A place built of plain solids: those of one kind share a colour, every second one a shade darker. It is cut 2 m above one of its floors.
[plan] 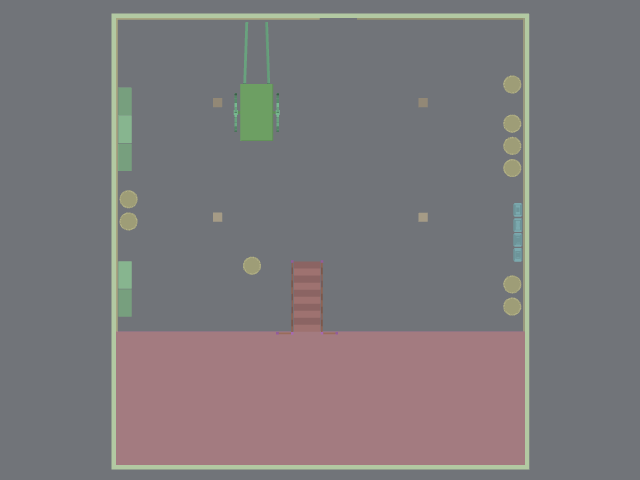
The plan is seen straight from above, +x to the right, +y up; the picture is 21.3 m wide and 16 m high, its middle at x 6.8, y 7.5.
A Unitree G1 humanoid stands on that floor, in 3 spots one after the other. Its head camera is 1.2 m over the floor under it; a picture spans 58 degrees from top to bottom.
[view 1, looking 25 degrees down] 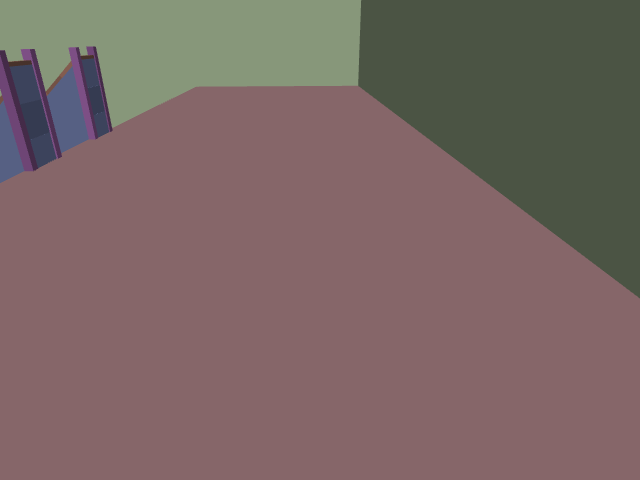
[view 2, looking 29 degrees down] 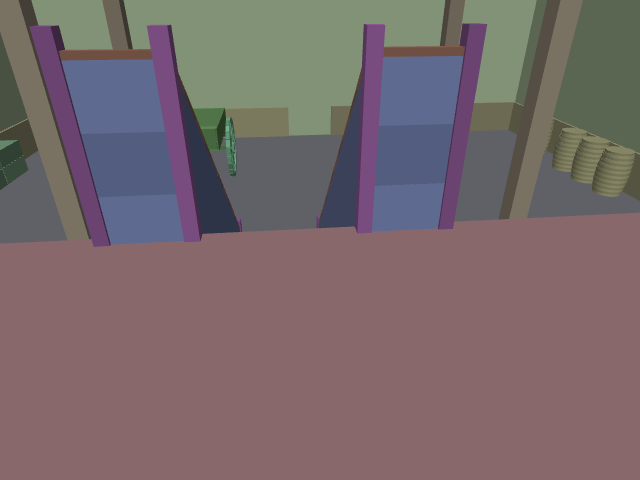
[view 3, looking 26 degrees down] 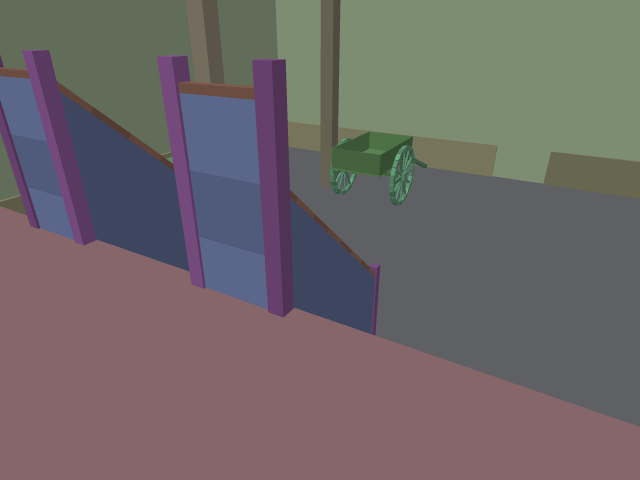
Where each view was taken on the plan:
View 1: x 1.00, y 1.72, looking -3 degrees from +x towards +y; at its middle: loft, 2.84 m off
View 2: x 6.37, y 2.14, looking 84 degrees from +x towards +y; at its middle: loft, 2.48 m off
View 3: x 8.37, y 3.01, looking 120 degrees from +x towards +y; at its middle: stair_guard_panel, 3.28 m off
